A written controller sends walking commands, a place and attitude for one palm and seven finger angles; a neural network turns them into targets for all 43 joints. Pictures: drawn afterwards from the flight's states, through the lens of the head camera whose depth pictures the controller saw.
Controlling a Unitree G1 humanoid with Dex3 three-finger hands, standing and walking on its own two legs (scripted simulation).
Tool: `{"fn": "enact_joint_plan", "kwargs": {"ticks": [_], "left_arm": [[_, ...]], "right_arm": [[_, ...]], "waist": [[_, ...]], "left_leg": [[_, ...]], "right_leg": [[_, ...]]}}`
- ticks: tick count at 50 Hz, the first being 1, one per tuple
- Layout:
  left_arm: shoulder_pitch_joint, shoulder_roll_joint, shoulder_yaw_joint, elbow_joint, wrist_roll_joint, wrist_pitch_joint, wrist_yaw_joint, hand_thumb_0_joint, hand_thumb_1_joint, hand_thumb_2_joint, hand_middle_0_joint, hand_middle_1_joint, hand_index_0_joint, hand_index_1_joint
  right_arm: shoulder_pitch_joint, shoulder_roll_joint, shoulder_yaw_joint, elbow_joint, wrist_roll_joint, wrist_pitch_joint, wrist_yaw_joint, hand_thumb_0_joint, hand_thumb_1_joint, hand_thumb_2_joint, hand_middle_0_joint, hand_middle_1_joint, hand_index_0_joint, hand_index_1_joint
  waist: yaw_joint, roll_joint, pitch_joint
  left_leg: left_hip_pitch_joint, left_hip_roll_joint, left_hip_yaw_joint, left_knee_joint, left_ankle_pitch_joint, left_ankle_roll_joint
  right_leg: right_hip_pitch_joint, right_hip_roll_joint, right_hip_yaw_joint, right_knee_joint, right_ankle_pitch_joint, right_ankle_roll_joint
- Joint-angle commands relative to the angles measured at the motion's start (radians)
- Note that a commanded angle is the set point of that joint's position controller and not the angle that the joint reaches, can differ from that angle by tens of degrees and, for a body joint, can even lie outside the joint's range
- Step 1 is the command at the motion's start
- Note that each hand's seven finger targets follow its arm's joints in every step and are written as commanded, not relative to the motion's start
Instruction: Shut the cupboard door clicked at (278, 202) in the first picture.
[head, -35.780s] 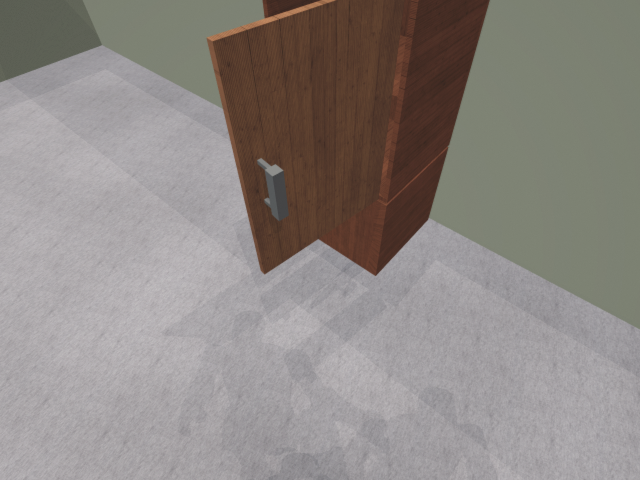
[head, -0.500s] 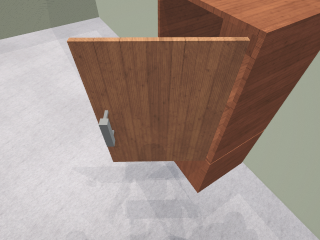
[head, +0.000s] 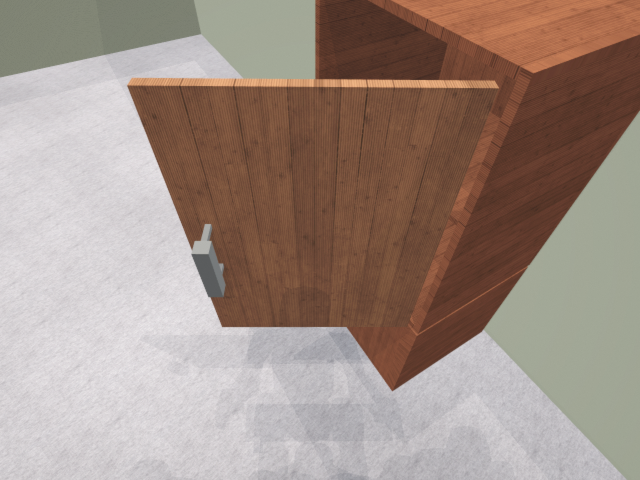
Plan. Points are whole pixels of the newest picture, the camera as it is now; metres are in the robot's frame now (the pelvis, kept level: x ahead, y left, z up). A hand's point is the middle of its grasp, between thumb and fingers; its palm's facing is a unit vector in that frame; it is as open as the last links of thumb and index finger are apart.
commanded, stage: raise the hand and make a fist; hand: left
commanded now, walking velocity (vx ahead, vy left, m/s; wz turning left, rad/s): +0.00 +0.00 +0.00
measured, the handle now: (212, 260) +0.45 +0.22 -0.05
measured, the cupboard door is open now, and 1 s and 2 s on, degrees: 59 59 59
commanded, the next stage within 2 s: bring the fist close to the handle in 1.88 s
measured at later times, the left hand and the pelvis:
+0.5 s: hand out of the picture +0.12 +0.19 -0.07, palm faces +0.08 -1.00 -0.03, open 5.6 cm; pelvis -0.07 -0.01 -0.12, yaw +3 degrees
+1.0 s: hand (153, 470) +0.14 +0.21 -0.06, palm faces +0.05 -1.00 -0.02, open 3.4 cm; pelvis -0.07 +0.03 -0.11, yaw +2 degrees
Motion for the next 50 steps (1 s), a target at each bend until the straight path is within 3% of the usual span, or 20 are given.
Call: {"fn": "enact_joint_plan", "kwargs": {"ticks": [1, 2, 3, 4, 5, 6, 8, 10, 11, 13, 16, 18, 21, 23, 31, 33, 40, 44, 46, 50], "left_arm": [[0.221, -0.05, -0.018, -1.008, -0.191, -0.158, 0.047, 0.0, 0.9, 0.9, -0.237, -0.34, -0.237, -0.34], [0.044, 0.033, 0.059, -0.941, -0.155, -0.184, 0.053, 0.0, 0.9, 0.9, -0.255, -0.36, -0.255, -0.36], [0.09, -0.002, 0.083, -0.849, -0.175, -0.217, 0.024, 0.0, 0.9, 0.9, -0.273, -0.38, -0.273, -0.38], [0.103, 0.018, 0.118, -0.729, -0.188, -0.278, -0.005, 0.0, 0.9, 0.9, -0.292, -0.4, -0.292, -0.4], [0.187, 0.001, 0.157, -0.622, -0.213, -0.364, -0.051, 0.0, 0.9, 0.9, -0.31, -0.42, -0.31, -0.42], [0.317, -0.019, 0.173, -0.559, -0.237, -0.448, -0.121, 0.0, 0.9, 0.9, -0.328, -0.44, -0.328, -0.44], [0.347, -0.004, 0.209, -0.601, -0.274, -0.635, -0.267, 0.0, 0.9, 0.9, -0.365, -0.48, -0.365, -0.48], [0.267, 0.059, 0.221, -0.658, -0.301, -0.778, -0.408, 0.0, 0.9, 0.9, -0.402, -0.52, -0.402, -0.52], [0.25, 0.112, 0.265, -0.655, -0.316, -0.776, -0.448, 0.0, 0.9, 0.9, -0.42, -0.54, -0.42, -0.54], [0.165, 0.152, 0.294, -0.772, -0.368, -0.717, -0.479, 0.0, 0.9, 0.9, -0.457, -0.58, -0.457, -0.58], [-0.007, 0.182, 0.288, -1.003, -0.399, -0.648, -0.43, 0.0, 0.9, 0.9, -0.512, -0.64, -0.512, -0.64], [-0.062, 0.166, 0.231, -1.135, -0.373, -0.637, -0.384, 0.0, 0.9, 0.9, -0.548, -0.68, -0.548, -0.68], [-0.09, 0.152, 0.152, -1.216, -0.325, -0.612, -0.34, 0.0, 0.9, 0.9, -0.603, -0.74, -0.603, -0.74], [-0.039, 0.124, 0.126, -1.163, -0.316, -0.569, -0.333, 0.0, 0.9, 0.9, -0.64, -0.78, -0.64, -0.78], [0.11, 0.152, 0.213, -1.076, -0.323, -0.415, -0.282, 0.0, 0.9, 0.9, -0.787, -0.94, -0.787, -0.94], [0.126, 0.135, 0.205, -1.108, -0.316, -0.435, -0.26, 0.0, 0.9, 0.9, -0.823, -0.98, -0.823, -0.98], [0.138, 0.098, 0.133, -1.15, -0.288, -0.518, -0.228, 0.0, 0.9, 0.9, -0.952, -1.12, -0.952, -1.12], [0.133, 0.101, 0.116, -1.172, -0.28, -0.518, -0.231, 0.0, 0.9, 0.9, -1.025, -1.2, -1.025, -1.2], [0.126, 0.125, 0.131, -1.217, -0.274, -0.515, -0.221, 0.0, 0.9, 0.9, -1.062, -1.24, -1.062, -1.24], [0.14, 0.1, 0.111, -1.217, -0.269, -0.495, -0.206, 0.0, 0.9, 0.9, -1.135, -1.32, -1.135, -1.32]], "right_arm": [[-0.016, -0.124, -0.034, -0.377, 0.053, -0.28, -0.078, 0.0, -0.9, -0.9, 0.2, 0.3, 0.2, 0.3], [0.021, -0.121, -0.062, -0.348, 0.046, -0.301, -0.044, 0.0, -0.9, -0.9, 0.2, 0.3, 0.2, 0.3], [0.028, -0.135, -0.088, -0.373, 0.032, -0.301, -0.031, 0.0, -0.9, -0.9, 0.2, 0.3, 0.2, 0.3], [0.004, -0.148, -0.092, -0.391, 0.024, -0.304, -0.022, 0.0, -0.9, -0.9, 0.2, 0.3, 0.2, 0.3], [-0.016, -0.138, -0.094, -0.411, 0.02, -0.306, -0.017, 0.0, -0.9, -0.9, 0.2, 0.3, 0.2, 0.3], [-0.019, -0.132, -0.099, -0.436, 0.022, -0.308, -0.002, 0.0, -0.9, -0.9, 0.2, 0.3, 0.2, 0.3], [-0.028, -0.131, -0.11, -0.472, 0.005, -0.312, 0.021, 0.0, -0.9, -0.9, 0.2, 0.3, 0.2, 0.3], [-0.055, -0.131, -0.114, -0.52, 0.01, -0.327, 0.031, 0.0, -0.9, -0.9, 0.2, 0.3, 0.2, 0.3], [-0.046, -0.135, -0.113, -0.545, 0.015, -0.319, 0.032, 0.0, -0.9, -0.9, 0.2, 0.3, 0.2, 0.3], [-0.076, -0.143, -0.109, -0.636, 0.032, -0.305, 0.017, 0.0, -0.9, -0.9, 0.2, 0.3, 0.2, 0.3], [-0.058, -0.132, -0.096, -0.686, 0.045, -0.297, -0.017, 0.0, -0.9, -0.9, 0.2, 0.3, 0.2, 0.3], [-0.036, -0.131, -0.087, -0.691, 0.045, -0.301, -0.036, 0.0, -0.9, -0.9, 0.2, 0.3, 0.2, 0.3], [-0.011, -0.137, -0.071, -0.669, 0.041, -0.303, -0.062, 0.0, -0.9, -0.9, 0.2, 0.3, 0.2, 0.3], [-0.01, -0.134, -0.065, -0.659, 0.042, -0.301, -0.068, 0.0, -0.9, -0.9, 0.2, 0.3, 0.2, 0.3], [-0.029, -0.115, -0.054, -0.677, 0.046, -0.268, -0.058, 0.0, -0.9, -0.9, 0.2, 0.3, 0.2, 0.3], [-0.025, -0.112, -0.056, -0.681, 0.041, -0.262, -0.051, 0.0, -0.9, -0.9, 0.2, 0.3, 0.2, 0.3], [-0.005, -0.134, -0.055, -0.681, 0.025, -0.256, -0.034, 0.0, -0.9, -0.9, 0.2, 0.3, 0.2, 0.3], [0.004, -0.144, -0.056, -0.692, 0.026, -0.243, -0.035, 0.0, -0.9, -0.9, 0.2, 0.3, 0.2, 0.3], [0.008, -0.146, -0.056, -0.696, 0.023, -0.238, -0.035, 0.0, -0.9, -0.9, 0.2, 0.3, 0.2, 0.3], [0.012, -0.143, -0.053, -0.708, 0.024, -0.216, -0.031, 0.0, -0.9, -0.9, 0.2, 0.3, 0.2, 0.3]], "waist": [[0.006, 0.385, -0.486], [-0.056, 0.163, -0.243], [-0.042, 0.048, -0.079], [-0.054, -0.108, 0.011], [-0.03, -0.249, 0.047], [0.019, -0.212, 0.011], [0.066, -0.25, -0.237], [0.064, -0.133, -0.325], [0.08, -0.038, -0.35], [0.082, -0.023, -0.428], [0.043, -0.015, -0.419], [0.012, 0.017, -0.413], [-0.029, 0.026, -0.382], [-0.031, 0.015, -0.359], [0.045, 0.024, -0.397], [0.042, -0.002, -0.418], [0.013, 0.046, -0.396], [0.005, 0.059, -0.392], [0.014, 0.11, -0.422], [0.002, 0.087, -0.405]], "left_leg": [[0.343, 0.035, -0.11, 0.071, 0.846, -0.001], [0.129, 0.037, -0.123, 0.093, 0.674, -0.002], [-0.053, 0.011, -0.116, 0.141, 0.421, -0.01], [-0.232, -0.013, -0.115, 0.187, 0.149, -0.012], [-0.355, -0.027, -0.11, 0.249, 0.054, -0.005], [-0.401, -0.044, -0.092, 0.313, 0.096, -0.009], [-0.5, -0.06, -0.079, 0.461, 0.152, -0.017], [-0.623, -0.069, -0.066, 0.572, 0.057, -0.019], [-0.652, -0.068, -0.056, 0.61, 0.052, -0.011], [-0.704, -0.071, -0.039, 0.65, -0.042, 0.003], [-0.74, -0.047, -0.056, 0.69, -0.154, 0.023], [-0.706, -0.031, -0.073, 0.687, -0.183, 0.036], [-0.689, -0.017, -0.098, 0.677, -0.206, 0.049], [-0.712, -0.019, -0.109, 0.666, -0.232, 0.044], [-0.71, -0.025, -0.127, 0.592, -0.191, 0.029], [-0.684, -0.021, -0.128, 0.583, -0.151, 0.029], [-0.642, -0.018, -0.154, 0.547, -0.177, 0.022], [-0.62, -0.015, -0.167, 0.529, -0.196, 0.019], [-0.588, -0.013, -0.18, 0.518, -0.18, 0.015], [-0.575, -0.011, -0.185, 0.507, -0.19, 0.011]], "right_leg": [[-0.204, -0.001, -0.129, 0.298, 0.164, -0.002], [-0.311, -0.015, -0.104, 0.206, 0.11, 0.008], [-0.363, -0.011, -0.123, 0.147, 0.132, 0.004], [-0.435, -0.019, -0.131, 0.156, 0.077, 0.003], [-0.502, -0.021, -0.123, 0.191, 0.033, 0.003], [-0.488, -0.032, -0.089, 0.254, 0.141, -0.009], [-0.484, -0.037, -0.055, 0.452, 0.349, 0.004], [-0.54, -0.05, 0.03, 0.529, 0.24, 0.004], [-0.557, -0.051, 0.057, 0.557, 0.208, -0.007], [-0.573, -0.051, 0.108, 0.524, -0.04, -0.002], [-0.629, -0.041, 0.16, 0.446, -0.308, 0.011], [-0.685, -0.027, 0.131, 0.435, -0.382, 0.001], [-0.747, -0.001, 0.077, 0.463, -0.368, -0.01], [-0.76, 0.001, 0.05, 0.472, -0.373, -0.009], [-0.675, 0.005, -0.008, 0.492, -0.309, -0.019], [-0.671, 0.005, -0.03, 0.512, -0.246, -0.017], [-0.741, 0.014, -0.089, 0.568, -0.196, -0.025], [-0.751, 0.016, -0.101, 0.576, -0.181, -0.027], [-0.746, 0.019, -0.105, 0.59, -0.156, -0.033], [-0.751, 0.022, -0.114, 0.581, -0.15, -0.028]]}}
